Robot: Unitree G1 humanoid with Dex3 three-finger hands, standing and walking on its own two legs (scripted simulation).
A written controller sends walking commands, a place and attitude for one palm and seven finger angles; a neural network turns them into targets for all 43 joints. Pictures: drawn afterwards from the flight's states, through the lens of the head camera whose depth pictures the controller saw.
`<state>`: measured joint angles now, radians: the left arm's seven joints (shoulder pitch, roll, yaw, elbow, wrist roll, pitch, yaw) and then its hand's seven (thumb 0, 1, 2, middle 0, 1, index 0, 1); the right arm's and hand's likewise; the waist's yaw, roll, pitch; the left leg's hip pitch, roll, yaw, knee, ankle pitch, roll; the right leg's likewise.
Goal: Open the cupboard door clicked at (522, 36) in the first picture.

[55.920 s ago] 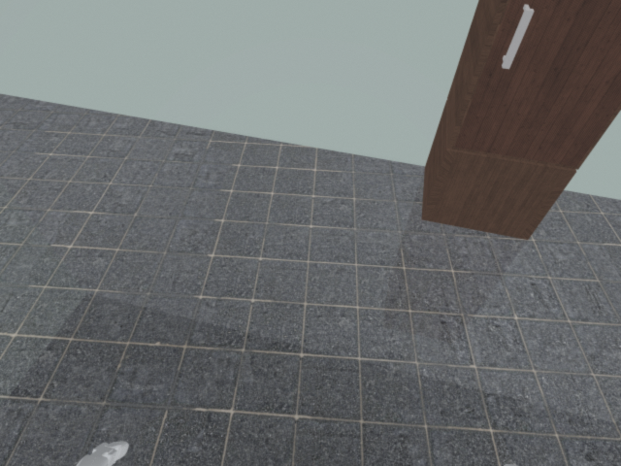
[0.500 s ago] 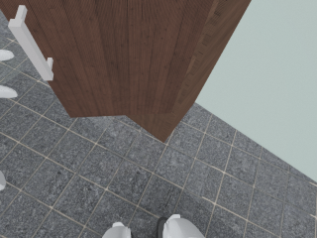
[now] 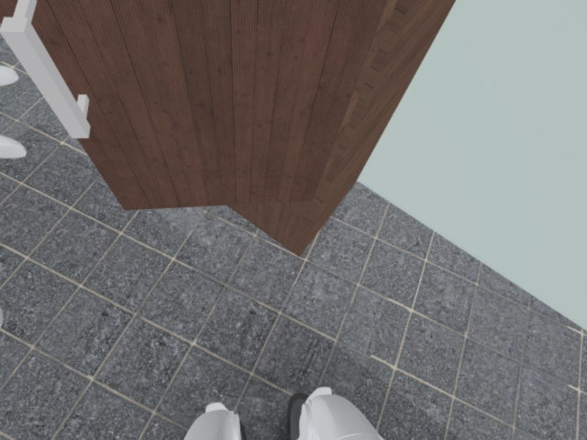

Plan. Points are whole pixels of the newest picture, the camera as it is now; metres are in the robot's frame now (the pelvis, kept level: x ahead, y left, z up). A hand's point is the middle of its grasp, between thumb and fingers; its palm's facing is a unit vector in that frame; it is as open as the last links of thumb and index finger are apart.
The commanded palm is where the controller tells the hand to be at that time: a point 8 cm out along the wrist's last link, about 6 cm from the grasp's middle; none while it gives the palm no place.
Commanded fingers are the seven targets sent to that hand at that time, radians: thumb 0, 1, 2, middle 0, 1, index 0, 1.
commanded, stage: move the hooked fingers beside the handle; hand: left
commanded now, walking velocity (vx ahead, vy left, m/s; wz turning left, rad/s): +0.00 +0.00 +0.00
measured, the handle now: (56, 74) +0.54 +0.25 +0.11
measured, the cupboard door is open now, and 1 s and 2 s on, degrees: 42 42 42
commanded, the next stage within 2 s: slide the fingers in behind the handle in 0.16 s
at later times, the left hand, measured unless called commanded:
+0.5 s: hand (2, 98) +0.50 +0.30 +0.11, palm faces +0.03 -1.00 +0.00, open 14.0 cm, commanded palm +0.49 +0.33 +0.10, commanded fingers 0.00 -0.50 0.30 -0.30 -1.20 -0.30 -1.20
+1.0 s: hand (17, 106) +0.49 +0.28 +0.11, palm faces +0.09 -1.00 +0.01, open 14.8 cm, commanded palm +0.48 +0.29 +0.10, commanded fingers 0.00 -0.50 0.30 -0.30 -1.20 -0.30 -1.20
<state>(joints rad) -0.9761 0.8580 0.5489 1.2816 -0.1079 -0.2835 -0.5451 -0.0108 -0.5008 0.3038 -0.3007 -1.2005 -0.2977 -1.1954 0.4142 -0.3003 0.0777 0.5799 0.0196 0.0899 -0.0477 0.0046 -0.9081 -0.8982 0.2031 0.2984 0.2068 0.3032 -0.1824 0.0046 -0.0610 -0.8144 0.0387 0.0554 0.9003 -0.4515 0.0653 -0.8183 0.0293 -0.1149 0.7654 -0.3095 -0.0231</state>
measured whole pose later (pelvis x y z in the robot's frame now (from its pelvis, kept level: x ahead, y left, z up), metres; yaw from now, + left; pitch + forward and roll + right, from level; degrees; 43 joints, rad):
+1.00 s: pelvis +0.01 +0.00 +0.00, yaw +2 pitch +20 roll -4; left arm -0.92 0.66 0.41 1.18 -0.17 -0.29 -0.39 -0.01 -0.50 0.30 -0.30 -1.20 -0.13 -1.15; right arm 0.41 -0.29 0.05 0.64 0.01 0.08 -0.03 0.01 -0.91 -0.90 0.20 0.30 0.21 0.30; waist -0.13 0.01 -0.08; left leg -0.76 0.02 0.03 0.87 -0.45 0.06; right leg -0.76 0.02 -0.14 0.74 -0.33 -0.03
